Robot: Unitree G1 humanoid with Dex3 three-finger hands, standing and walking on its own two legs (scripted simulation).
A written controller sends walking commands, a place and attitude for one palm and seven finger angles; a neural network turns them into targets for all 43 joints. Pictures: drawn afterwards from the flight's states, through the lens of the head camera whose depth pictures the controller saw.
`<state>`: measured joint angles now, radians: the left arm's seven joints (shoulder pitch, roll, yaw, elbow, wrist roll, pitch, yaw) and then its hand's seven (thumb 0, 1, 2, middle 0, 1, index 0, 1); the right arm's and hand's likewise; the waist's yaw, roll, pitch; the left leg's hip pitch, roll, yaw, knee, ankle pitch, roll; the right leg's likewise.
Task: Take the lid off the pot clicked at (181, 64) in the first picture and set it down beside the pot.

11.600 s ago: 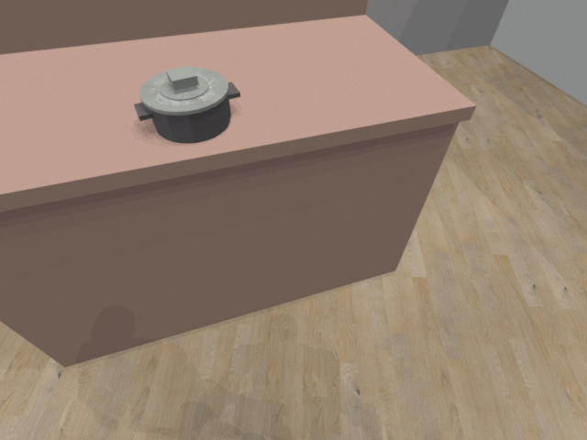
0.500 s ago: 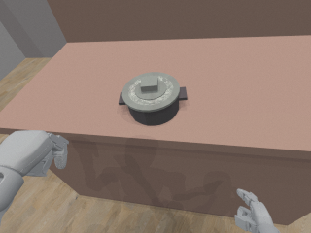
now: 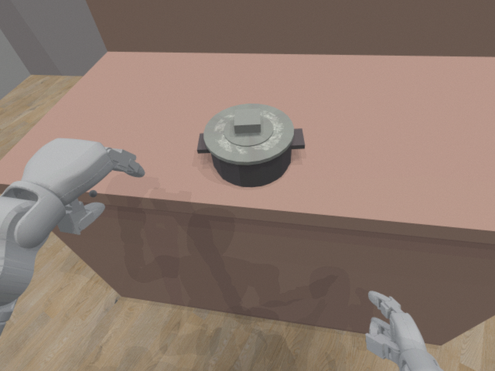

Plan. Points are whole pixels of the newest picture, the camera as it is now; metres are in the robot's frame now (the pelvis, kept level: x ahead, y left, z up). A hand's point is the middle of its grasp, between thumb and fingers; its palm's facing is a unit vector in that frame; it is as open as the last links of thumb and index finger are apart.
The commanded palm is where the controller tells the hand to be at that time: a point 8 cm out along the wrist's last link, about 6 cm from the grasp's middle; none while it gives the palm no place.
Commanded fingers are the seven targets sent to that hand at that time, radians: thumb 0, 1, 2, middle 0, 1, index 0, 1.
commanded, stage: reach forward and open the fingers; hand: left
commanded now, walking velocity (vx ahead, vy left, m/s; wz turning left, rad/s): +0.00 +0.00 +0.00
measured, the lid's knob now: (247, 120) +0.53 +0.08 +0.12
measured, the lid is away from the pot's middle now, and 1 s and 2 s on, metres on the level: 0.00 0.00 0.00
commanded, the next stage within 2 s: move the open hand above the knob in 0.20 s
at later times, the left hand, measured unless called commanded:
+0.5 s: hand (130, 184) +0.32 +0.22 +0.16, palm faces -0.20 +0.03 -0.98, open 10.0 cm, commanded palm +0.31 +0.22 +0.25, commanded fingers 0.00 -0.32 1.50 -0.84 -0.08 -0.84 -0.08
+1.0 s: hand (165, 136) +0.39 +0.18 +0.19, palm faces -0.13 -0.11 -0.99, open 10.1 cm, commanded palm +0.37 +0.17 +0.25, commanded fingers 0.00 -0.32 1.50 -0.84 -0.08 -0.84 -0.08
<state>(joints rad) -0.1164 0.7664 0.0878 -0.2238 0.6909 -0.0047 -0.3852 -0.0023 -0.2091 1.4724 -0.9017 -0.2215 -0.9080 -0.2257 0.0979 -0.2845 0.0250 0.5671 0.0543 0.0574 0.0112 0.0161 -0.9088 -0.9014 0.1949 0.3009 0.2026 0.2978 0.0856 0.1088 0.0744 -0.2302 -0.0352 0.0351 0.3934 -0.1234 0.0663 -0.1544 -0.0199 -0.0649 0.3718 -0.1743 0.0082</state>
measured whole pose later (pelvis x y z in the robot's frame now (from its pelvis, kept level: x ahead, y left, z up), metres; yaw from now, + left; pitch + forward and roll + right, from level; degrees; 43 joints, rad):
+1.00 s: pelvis +0.02 -0.01 +0.00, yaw -1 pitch +0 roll +0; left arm -0.57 0.56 -0.13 0.12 0.79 0.27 -0.44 0.00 -0.32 1.50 -0.84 -0.08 -0.85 -0.08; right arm 0.11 -0.30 0.02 0.58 0.08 0.10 0.09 0.02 -0.91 -0.90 0.19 0.30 0.20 0.30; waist 0.04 0.13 0.01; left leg -0.25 -0.03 0.04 0.37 -0.13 0.05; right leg -0.19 -0.02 -0.05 0.39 -0.20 0.00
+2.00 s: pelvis +0.04 -0.01 +0.00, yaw -1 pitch +3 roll +0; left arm -0.93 0.40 -0.39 0.48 0.85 0.32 -0.46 0.00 -0.31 1.50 -0.85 -0.08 -0.84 -0.08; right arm 0.19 -0.29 0.00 0.61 0.07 0.11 0.07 0.01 -0.91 -0.90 0.19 0.30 0.20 0.30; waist -0.03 0.10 0.00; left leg -0.28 -0.05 0.05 0.41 -0.19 0.06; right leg -0.22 -0.03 -0.04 0.42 -0.25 0.01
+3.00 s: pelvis +0.04 -0.01 +0.00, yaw -1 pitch +2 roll +0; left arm -1.00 0.38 -0.35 0.57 0.82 0.28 -0.43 0.00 -0.32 1.50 -0.85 -0.08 -0.86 -0.08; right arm 0.20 -0.29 0.01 0.66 0.07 0.09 0.04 0.01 -0.91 -0.90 0.19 0.30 0.20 0.30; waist -0.04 0.10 0.00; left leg -0.26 -0.04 0.05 0.40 -0.19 0.06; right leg -0.21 -0.02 -0.04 0.42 -0.25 0.00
